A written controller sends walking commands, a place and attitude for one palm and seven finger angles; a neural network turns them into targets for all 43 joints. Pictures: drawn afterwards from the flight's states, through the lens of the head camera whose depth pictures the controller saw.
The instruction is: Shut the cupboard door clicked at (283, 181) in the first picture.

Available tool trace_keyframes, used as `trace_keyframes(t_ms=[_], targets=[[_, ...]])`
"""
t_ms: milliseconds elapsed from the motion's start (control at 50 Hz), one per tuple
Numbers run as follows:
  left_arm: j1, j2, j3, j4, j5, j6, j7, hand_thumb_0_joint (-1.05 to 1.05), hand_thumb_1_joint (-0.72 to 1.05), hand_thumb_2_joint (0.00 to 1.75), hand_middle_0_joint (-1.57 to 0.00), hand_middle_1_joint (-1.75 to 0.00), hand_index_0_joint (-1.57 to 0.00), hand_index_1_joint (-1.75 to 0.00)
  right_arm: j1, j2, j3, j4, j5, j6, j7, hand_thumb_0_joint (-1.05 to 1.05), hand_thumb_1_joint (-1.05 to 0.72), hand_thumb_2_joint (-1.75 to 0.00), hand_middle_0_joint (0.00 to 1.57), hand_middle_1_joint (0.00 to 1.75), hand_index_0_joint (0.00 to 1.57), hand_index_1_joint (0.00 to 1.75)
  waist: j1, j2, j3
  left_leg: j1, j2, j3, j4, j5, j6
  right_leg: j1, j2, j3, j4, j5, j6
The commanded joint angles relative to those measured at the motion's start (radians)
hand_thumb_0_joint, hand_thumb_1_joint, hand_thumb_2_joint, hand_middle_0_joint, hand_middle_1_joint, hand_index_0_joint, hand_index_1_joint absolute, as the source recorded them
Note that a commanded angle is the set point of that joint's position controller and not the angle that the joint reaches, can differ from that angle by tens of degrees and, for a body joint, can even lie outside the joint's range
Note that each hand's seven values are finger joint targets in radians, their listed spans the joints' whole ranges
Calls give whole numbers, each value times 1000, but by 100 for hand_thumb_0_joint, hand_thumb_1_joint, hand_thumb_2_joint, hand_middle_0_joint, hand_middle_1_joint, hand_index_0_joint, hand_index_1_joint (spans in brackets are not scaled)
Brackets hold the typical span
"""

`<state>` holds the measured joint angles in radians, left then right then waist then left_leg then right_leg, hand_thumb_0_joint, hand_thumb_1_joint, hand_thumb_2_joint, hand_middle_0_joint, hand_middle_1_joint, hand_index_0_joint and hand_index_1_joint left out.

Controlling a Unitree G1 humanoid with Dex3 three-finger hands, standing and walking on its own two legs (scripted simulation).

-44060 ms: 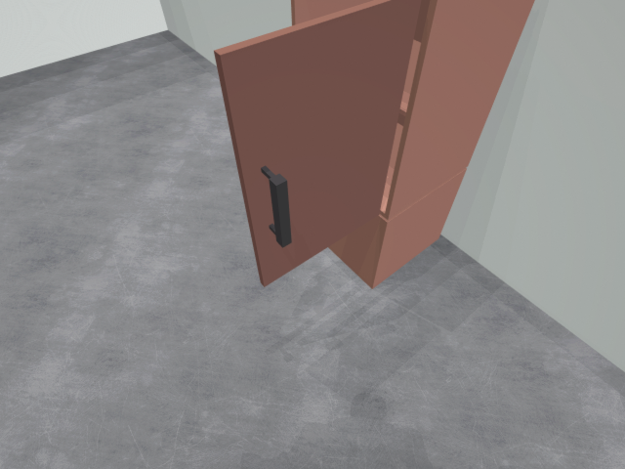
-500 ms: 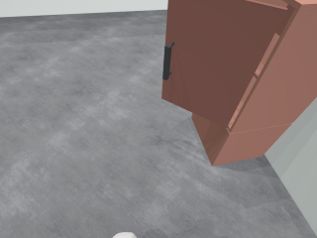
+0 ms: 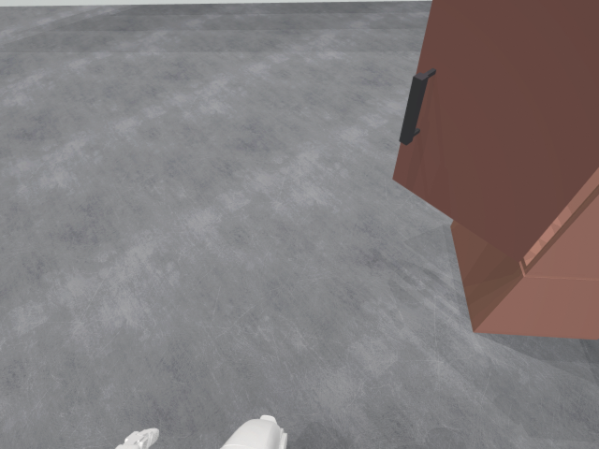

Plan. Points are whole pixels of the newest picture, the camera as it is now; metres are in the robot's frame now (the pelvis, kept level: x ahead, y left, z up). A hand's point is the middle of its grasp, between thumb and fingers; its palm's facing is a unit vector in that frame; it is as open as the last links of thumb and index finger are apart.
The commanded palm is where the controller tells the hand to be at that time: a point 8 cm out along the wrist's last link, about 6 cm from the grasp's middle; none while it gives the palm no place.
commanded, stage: walk to a spot facing it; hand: left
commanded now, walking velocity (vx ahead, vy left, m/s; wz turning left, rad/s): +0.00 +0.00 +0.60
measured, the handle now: (418, 107) +0.83 -0.25 -0.05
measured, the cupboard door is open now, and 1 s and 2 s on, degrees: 46 46 46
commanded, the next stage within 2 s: turn to face it in 1.82 s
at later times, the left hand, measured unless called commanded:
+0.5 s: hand out of the picture +0.00 +0.22 -0.16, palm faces +0.35 -0.89 -0.29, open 7.4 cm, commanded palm none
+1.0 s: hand out of the picture -0.07 +0.18 -0.18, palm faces +0.63 -0.75 -0.19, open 7.4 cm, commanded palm none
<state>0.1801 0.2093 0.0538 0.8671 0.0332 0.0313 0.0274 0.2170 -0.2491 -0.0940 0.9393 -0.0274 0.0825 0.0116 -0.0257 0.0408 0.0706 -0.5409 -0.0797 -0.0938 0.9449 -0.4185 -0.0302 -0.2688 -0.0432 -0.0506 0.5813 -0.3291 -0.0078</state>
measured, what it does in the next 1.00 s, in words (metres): steps on the spot, turning left: left foot, then right foot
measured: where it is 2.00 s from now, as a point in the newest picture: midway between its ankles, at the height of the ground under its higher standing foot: (281, 439)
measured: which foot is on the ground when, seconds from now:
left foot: up 0.00-0.26, down 0.28-0.56, up 0.58-0.88, down 0.90-1.00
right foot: down 0.00-0.28, up 0.30-0.54, down 0.56-0.90, up 0.92-1.00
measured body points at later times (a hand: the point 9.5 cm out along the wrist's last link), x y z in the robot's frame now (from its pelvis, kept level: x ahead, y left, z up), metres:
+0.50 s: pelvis +0.00 -0.01 +0.00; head +0.05 +0.00 +0.45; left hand -0.02 +0.27 -0.13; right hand +0.18 -0.22 -0.14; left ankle -0.02 +0.13 -0.73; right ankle +0.06 -0.14 -0.70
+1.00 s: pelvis +0.01 -0.01 -0.01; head +0.02 +0.03 +0.44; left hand -0.10 +0.22 -0.17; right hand +0.22 -0.17 -0.13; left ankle -0.07 +0.06 -0.73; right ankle +0.08 -0.13 -0.69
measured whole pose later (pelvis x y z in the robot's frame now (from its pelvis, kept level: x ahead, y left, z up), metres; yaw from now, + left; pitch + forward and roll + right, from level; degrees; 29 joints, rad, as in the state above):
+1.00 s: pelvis +0.01 -0.01 -0.01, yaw +38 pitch +0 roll +0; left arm 0.25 0.23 0.08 0.91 0.04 0.06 -0.01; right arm 0.24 -0.19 -0.04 0.91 -0.03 0.01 0.02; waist 0.00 -0.08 0.07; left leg -0.25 0.00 0.06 0.61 -0.35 0.03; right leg -0.43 -0.14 -0.12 0.99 -0.50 0.05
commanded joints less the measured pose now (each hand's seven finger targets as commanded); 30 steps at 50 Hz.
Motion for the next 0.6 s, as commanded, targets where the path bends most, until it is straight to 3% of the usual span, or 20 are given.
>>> trace_keyframes(t_ms=[0,40,120,160,200,220,240,260,280,300,320,360,400,460,500,520,540,560,580], targets=[[-47,156,37,-77,-3,-38,17,0,90,90,-20,-30,-20,-30,10,-52,-14,-80,1,-25,14,0,-90,-90,20,30,20,30,-29,-203,-5,-63,91,62,257,6,-26,30,-271,108,-233,353,-136],[9,174,45,-62,0,-41,18,0,90,90,-20,-30,-20,-30,-23,-36,-3,-98,9,-26,18,0,-90,-90,20,30,20,30,-3,-211,-32,-26,93,110,114,-3,-34,115,-263,31,-181,539,-120],[117,207,59,-23,2,-35,15,0,90,90,-20,-30,-20,-30,-103,-23,15,-126,12,-35,20,0,-90,-90,20,30,20,30,62,-244,-70,39,81,183,-120,-28,-23,243,-286,-4,-113,699,-113],[132,220,69,-24,3,-32,13,0,90,90,-20,-30,-20,-30,-101,-28,16,-134,12,-42,17,0,-90,-90,20,30,20,30,68,-253,-95,87,78,200,-236,-15,-12,270,-301,-9,-65,740,-106],[117,222,70,-26,-4,-30,9,0,90,90,-20,-30,-20,-30,-48,-53,12,-121,9,-47,14,0,-90,-90,20,30,20,30,34,-229,-123,224,69,209,-388,113,1,218,-290,-54,16,709,-63],[105,211,66,-29,-10,-28,6,0,90,90,-20,-30,-20,-30,20,-95,2,-103,7,-54,15,0,-90,-90,20,30,20,30,-8,-143,-161,390,100,161,-509,294,16,119,-266,-94,150,611,-20],[118,152,57,-61,-20,-23,0,0,90,90,-20,-30,-20,-30,79,-203,-24,-94,-3,-65,7,0,-90,-90,20,30,20,30,-36,143,-234,607,331,-129,-530,681,112,-138,-149,-142,350,181,51],[41,99,29,-107,-17,-19,1,0,90,90,-20,-30,-20,-30,150,-265,-41,-72,6,-60,-6,0,-90,-90,20,30,20,30,-76,291,-230,664,495,-316,-532,1140,245,-316,-63,-72,512,-349,81],[-4,132,32,-123,-10,-9,6,0,90,90,-20,-30,-20,-30,168,-249,-31,-52,3,-53,-12,0,-90,-90,20,30,20,30,-78,155,-214,606,498,-229,-517,999,275,-295,-85,19,566,-324,61],[-30,123,37,-114,-8,-4,5,0,90,90,-20,-30,-20,-30,126,-220,-22,-60,-2,-57,-21,0,-90,-90,20,30,20,30,-65,151,-162,523,434,-203,-547,840,248,-307,-84,25,566,-254,62],[-37,125,41,-100,-9,-1,3,0,90,90,-20,-30,-20,-30,69,-198,-17,-77,-4,-58,-29,0,-90,-90,20,30,20,30,-48,179,-127,458,396,-194,-551,730,229,-304,-88,39,564,-205,70],[-12,130,43,-86,-13,6,-6,0,90,90,-20,-30,-20,-30,-27,-177,-7,-105,-7,-54,-32,0,-90,-90,20,30,20,30,-11,168,-71,367,337,-145,-568,582,198,-261,-68,41,493,-150,72],[18,115,42,-77,-14,7,-14,0,90,90,-20,-30,-20,-30,-58,-184,-11,-115,-8,-51,-32,0,-90,-90,20,30,20,30,3,155,-71,334,297,-126,-568,479,178,-198,-35,14,366,-139,72],[81,105,43,-59,-15,2,-16,0,90,90,-20,-30,-20,-30,-96,-189,-15,-129,-8,-42,-26,0,-90,-90,20,30,20,30,27,141,-65,208,271,-156,-576,293,162,-50,12,-19,196,-82,65],[178,121,51,-35,-13,-8,-16,0,90,90,-20,-30,-20,-30,-136,-175,-18,-145,1,-36,-22,0,-90,-90,20,30,20,30,77,95,-75,77,220,-147,-502,164,127,127,27,-38,7,58,66],[223,170,61,-32,-3,-19,-12,0,90,90,-20,-30,-20,-30,-137,-141,-16,-155,9,-34,-16,0,-90,-90,20,30,20,30,102,-46,-80,3,128,-81,-372,55,79,194,-54,48,-147,16,50],[214,263,77,-50,14,-32,-2,0,90,90,-20,-30,-20,-30,-98,-54,-8,-166,15,-35,-11,0,-90,-90,20,30,20,30,100,-359,-86,-110,-10,50,-66,-143,5,197,-343,403,-345,-106,-48],[167,281,68,-68,3,-26,2,0,90,90,-20,-30,-20,-30,-111,-90,-16,-170,4,-30,-5,0,-90,-90,20,30,20,30,88,-367,-52,-69,22,9,194,-196,11,30,-441,486,-395,-138,-122],[84,244,59,-89,0,-22,2,0,90,90,-20,-30,-20,-30,-80,-87,-17,-161,0,-24,3,0,-90,-90,20,30,20,30,37,-264,-36,-40,49,-18,296,-125,19,-60,-402,375,-392,-208,-131]])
